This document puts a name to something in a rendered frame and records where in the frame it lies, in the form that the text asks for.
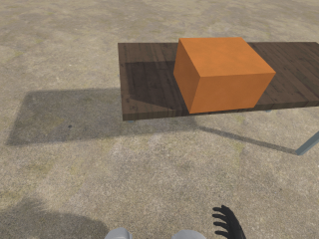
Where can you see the right robot hand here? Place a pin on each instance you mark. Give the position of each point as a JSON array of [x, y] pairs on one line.
[[234, 230]]

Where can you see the right robot thigh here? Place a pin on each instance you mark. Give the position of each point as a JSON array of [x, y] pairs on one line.
[[187, 234]]

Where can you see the carton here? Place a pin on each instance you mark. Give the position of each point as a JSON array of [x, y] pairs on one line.
[[219, 74]]

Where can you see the left robot thigh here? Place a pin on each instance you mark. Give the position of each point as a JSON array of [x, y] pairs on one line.
[[119, 233]]

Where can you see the table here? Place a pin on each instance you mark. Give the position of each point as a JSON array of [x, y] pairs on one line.
[[149, 89]]

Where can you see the robot thigh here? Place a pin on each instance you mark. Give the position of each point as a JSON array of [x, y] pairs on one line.
[[187, 234], [119, 233]]

